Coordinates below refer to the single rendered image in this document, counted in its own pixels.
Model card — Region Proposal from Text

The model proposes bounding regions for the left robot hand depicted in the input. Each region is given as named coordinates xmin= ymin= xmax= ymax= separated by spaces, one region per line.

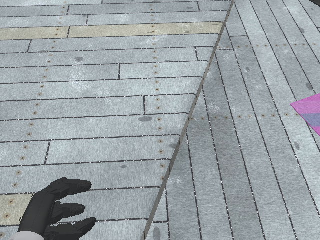
xmin=17 ymin=177 xmax=97 ymax=240

